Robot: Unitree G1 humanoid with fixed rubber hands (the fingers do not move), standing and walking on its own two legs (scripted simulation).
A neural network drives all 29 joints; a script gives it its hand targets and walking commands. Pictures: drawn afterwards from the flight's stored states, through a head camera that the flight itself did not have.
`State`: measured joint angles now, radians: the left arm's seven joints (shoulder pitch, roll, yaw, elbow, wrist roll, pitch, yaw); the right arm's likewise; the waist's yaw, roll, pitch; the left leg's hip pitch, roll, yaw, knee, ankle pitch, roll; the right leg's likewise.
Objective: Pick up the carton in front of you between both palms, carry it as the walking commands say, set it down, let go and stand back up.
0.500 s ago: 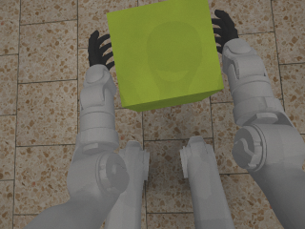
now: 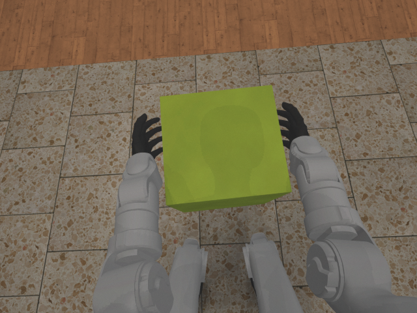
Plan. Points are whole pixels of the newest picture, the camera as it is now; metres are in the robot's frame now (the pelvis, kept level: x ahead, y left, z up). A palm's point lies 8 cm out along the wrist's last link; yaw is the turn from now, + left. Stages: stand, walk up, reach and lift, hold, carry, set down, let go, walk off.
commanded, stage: reach and lift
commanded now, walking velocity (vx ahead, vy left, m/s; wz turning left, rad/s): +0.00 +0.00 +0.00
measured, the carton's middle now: (220, 159) +0.43 -0.01 -0.12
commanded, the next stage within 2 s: hold in 1.84 s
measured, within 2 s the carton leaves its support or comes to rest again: neither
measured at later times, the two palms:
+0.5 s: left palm (100, 142) +0.38 +0.15 +0.12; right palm (328, 129) +0.38 -0.15 +0.10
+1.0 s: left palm (45, 129) +0.36 +0.15 +0.21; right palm (370, 120) +0.34 -0.15 +0.20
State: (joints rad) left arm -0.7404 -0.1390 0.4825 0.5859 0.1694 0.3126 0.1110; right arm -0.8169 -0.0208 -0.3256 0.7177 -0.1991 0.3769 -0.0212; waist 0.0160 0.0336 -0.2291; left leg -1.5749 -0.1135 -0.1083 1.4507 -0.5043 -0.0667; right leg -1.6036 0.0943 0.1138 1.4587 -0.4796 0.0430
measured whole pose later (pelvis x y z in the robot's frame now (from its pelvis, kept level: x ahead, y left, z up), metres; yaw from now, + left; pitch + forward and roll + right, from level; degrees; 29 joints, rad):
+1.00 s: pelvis +0.06 +0.01 +0.18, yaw -1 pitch -3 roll +0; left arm -0.32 -0.17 0.31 0.44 0.30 0.58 0.01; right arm -0.29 0.16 -0.28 0.43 -0.30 0.63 -0.02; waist 0.00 0.01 -0.05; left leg -0.18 -0.05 -0.15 0.47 -0.24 -0.01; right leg -0.20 0.04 0.14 0.46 -0.21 0.02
